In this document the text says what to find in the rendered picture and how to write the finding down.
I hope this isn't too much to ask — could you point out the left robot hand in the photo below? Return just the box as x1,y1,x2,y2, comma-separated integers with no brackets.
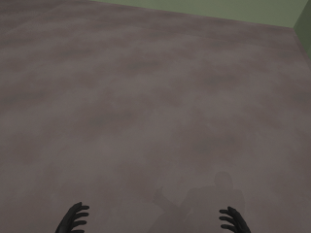
54,202,89,233

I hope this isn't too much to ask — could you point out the right robot hand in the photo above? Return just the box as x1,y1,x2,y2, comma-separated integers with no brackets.
219,206,251,233

